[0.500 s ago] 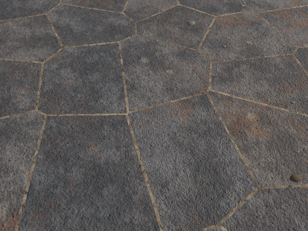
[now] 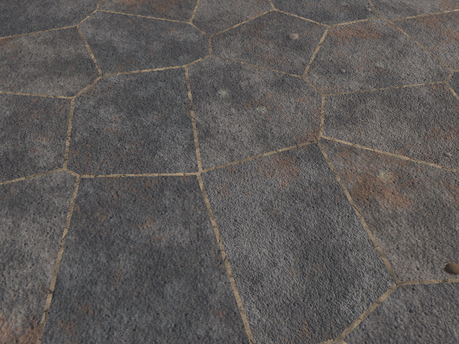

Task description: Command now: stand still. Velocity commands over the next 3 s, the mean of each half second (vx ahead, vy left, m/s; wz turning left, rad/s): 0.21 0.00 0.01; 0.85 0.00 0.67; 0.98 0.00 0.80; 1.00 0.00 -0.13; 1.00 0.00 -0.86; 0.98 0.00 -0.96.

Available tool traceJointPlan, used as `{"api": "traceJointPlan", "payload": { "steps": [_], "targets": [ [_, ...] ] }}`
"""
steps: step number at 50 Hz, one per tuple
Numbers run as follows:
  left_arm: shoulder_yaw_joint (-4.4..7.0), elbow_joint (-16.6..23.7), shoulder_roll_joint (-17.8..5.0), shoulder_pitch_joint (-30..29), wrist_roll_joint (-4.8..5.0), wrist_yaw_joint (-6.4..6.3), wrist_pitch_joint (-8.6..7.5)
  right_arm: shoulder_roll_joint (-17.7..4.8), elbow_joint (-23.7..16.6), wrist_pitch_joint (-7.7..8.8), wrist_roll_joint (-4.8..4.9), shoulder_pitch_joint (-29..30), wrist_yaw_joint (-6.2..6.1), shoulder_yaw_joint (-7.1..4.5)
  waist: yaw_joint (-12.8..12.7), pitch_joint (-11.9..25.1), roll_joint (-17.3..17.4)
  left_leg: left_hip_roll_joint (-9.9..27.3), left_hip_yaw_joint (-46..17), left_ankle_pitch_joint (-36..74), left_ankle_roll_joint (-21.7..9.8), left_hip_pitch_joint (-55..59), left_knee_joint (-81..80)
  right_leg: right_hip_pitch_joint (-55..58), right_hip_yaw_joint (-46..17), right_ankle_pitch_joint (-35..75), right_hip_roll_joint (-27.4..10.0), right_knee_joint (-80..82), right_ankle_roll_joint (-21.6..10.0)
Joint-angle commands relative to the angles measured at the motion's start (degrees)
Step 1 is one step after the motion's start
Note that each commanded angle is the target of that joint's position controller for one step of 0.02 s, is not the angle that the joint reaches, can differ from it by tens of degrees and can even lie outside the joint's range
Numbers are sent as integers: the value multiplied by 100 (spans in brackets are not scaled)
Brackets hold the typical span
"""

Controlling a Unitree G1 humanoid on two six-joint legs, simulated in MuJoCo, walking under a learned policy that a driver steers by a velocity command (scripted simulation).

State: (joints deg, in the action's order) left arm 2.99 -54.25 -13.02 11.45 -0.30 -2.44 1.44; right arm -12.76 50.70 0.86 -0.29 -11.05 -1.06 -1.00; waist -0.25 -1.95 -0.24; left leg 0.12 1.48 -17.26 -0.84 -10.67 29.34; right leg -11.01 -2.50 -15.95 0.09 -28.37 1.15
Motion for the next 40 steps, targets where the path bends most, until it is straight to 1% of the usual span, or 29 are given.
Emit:
{"api": "traceJointPlan", "payload": {
  "steps": [1, 12, 13, 14, 15, 16, 17, 18, 19, 20, 21, 22, 23, 24, 25, 26, 27, 28, 29, 30, 31, 32, 33, 34, 36, 38, 40],
  "targets": [
    [123, 63, -608, 24, 5, -38, -44, -628, -132, 64, 6, 3, -18, -135, 5, 163, 69, 303, -333, 1216, -119, -125, -595, 201, -189, 1252, -177, 353, -107],
    [89, -457, -560, 29, 14, -62, -48, -635, 328, 46, 14, -123, -49, -108, 14, 78, 68, 260, -333, 1178, -149, -62, -729, 189, -103, 1158, -160, 477, -64],
    [92, -571, -521, 213, 57, -63, -43, -744, 440, 18, 55, -341, -71, -156, 44, 334, 204, 197, -340, -286, -267, 97, -820, 151, 215, -89, 96, 205, -109],
    [109, -548, -541, 175, 113, -44, -62, -967, 486, -7, 132, -518, -86, -240, 141, 133, 465, 440, -796, -2210, -508, 55, -1113, -391, 439, -1342, 278, -262, -166],
    [117, -353, -569, -197, 133, -5, -145, -1195, 532, 11, 187, -850, -95, -316, 339, -223, 844, 1111, -1799, -3662, -884, 98, -1732, -1264, 560, -1746, 272, -980, -197],
    [63, -65, -418, -656, 201, 64, -278, -1473, 557, 90, 222, -946, -109, -407, 419, -676, 1333, 2010, -3092, -4173, -1372, -120, -2449, -1834, 463, -1290, -11, -1851, -266],
    [83, 108, -505, -987, 244, 118, -400, -1375, 473, 214, 139, -834, -119, -390, 433, -974, 1138, 2376, -3592, -3573, -1569, -92, -2716, -2498, 76, -1291, -357, -2616, -325],
    [111, 100, -536, -899, 247, 167, -508, -1163, 376, 331, 87, -610, -106, -341, 260, -914, 818, 2338, -3404, -2875, -1467, 227, -2599, -2939, -87, -1056, -573, -3001, -395],
    [118, 28, -501, -671, 230, 211, -598, -1010, 277, 407, 109, -443, -80, -312, 123, -623, 614, 2142, -2990, -2342, -1278, 480, -2441, -3023, -117, -811, -704, -2988, -457],
    [123, -2, -496, -566, 228, 241, -674, -999, 218, 430, 183, -387, -57, -320, 88, -437, 553, 1954, -2522, -1959, -1109, 561, -2411, -2863, -27, -663, -750, -2508, -451],
    [127, -27, -476, -575, 215, 253, -726, -1033, 200, 432, 224, -411, -49, -336, 106, -255, 597, 1671, -2012, -1570, -956, 477, -2382, -2407, 153, -483, -682, -1968, -394],
    [105, -47, -373, -561, 201, 263, -760, -1096, 183, 422, 231, -392, -44, -356, 70, -146, 680, 1393, -1568, -1273, -862, 194, -2339, -1802, 343, -326, -544, -1472, -324],
    [95, -53, -321, -554, 182, 271, -788, -1139, 174, 401, 251, -422, -31, -370, 29, -149, 717, 1199, -1367, -1136, -888, -259, -2294, -1169, 517, -271, -353, -1037, -218],
    [97, 38, -322, -449, -258, 477, -573, -1153, 366, 304, -194, -610, 63, -415, -24, -94, 772, 958, -1153, -1460, -1035, -480, -2169, -666, 881, -604, 6, -534, -175],
    [123, -15, -275, -131, -230, 508, -480, -1140, 329, 239, -207, -485, 101, -456, -199, -198, 709, 910, -1112, -1606, -1079, -987, -1878, 4, 1099, -79, 135, -187, -110],
    [147, -133, -296, 365, -161, 466, -450, -1155, 246, 195, -121, -259, 116, -486, -466, -196, 473, 823, -1095, -1809, -1054, -1636, -1493, 839, 1237, 302, 226, 100, -75],
    [217, -333, -488, 1116, -131, 374, -493, -1019, 126, 203, -119, -31, 121, -458, -818, -37, 81, 565, -1008, -1708, -932, -2485, -664, 1984, 1062, 101, 146, 185, -68],
    [339, -493, -1025, 2131, -237, 265, -609, -520, -112, 260, -148, 418, 136, -331, -1368, 307, -1154, -130, -398, -1228, -706, -3242, 1621, 2733, -521, -1339, -1095, 972, -137],
    [330, -372, -1493, 2142, -349, 196, -661, 58, -530, 317, -90, 644, 119, -190, -1113, 344, -1814, -430, -483, -1199, -638, -4170, 3275, 2386, -2868, -3385, -2431, 2058, -330],
    [312, -217, -1436, 1428, -321, 157, -616, -120, -608, 285, -43, 328, 189, -206, -572, 349, -1402, 65, -813, -571, -710, -4351, 4096, 1746, -3813, -4200, -2895, 2371, -786],
    [231, 26, -1086, 689, -226, 183, -648, -424, -576, 261, -71, 414, 272, -268, -293, -31, -640, 385, -818, 67, -658, -4423, 4294, 1314, -3045, -3600, -2637, 2225, -720],
    [172, 108, -874, 397, -156, 218, -702, -508, -463, 256, -105, 177, 360, -311, -113, -37, -441, 538, -813, 469, -548, -4066, 4144, 1015, -1981, -2739, -2196, 2149, -547],
    [136, 151, -761, 331, -146, 207, -741, -535, -385, 208, -141, -19, 423, -347, 5, 59, -576, 615, -652, 618, -441, -3787, 4180, 883, -1302, -2151, -1956, 2204, -419],
    [97, 82, -635, 498, -146, 175, -790, -521, -400, 136, -189, 16, 490, -358, -8, -6, -572, 636, -530, 829, -372, -3778, 4370, 834, -762, -1610, -1810, 2242, -368],
    [74, -65, -513, 892, -162, 194, -849, -342, -480, 12, -136, 197, 542, -326, -58, -166, -432, 625, -395, 1195, -345, -4013, 4569, 889, -17, -829, -1655, 2216, -261],
    [67, -143, -461, 1179, -189, 229, -881, -298, -612, -70, -96, 578, 559, -314, -123, -371, -325, 568, -285, 1455, -365, -4229, 4427, 943, 528, -291, -1567, 2262, -215],
    [42, -172, -392, 1351, -207, 225, -913, -306, -775, -104, -93, 1003, 590, -299, -163, -584, -344, 516, -71, 1661, -407, -4271, 4003, 966, 978, 154, -1489, 2379, -230]
  ]
}}
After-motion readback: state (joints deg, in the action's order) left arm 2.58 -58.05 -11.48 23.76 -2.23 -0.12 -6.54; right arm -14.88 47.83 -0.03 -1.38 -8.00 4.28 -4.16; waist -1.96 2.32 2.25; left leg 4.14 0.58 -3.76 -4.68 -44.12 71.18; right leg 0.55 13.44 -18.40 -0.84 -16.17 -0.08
